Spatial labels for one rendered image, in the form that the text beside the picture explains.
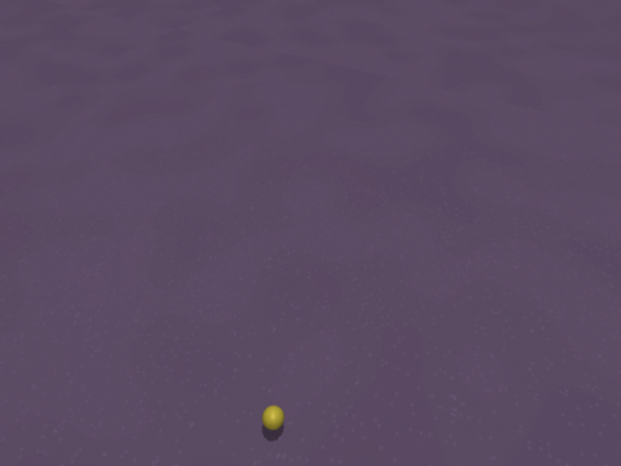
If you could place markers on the ball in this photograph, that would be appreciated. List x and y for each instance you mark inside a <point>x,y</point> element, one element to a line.
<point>273,417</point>

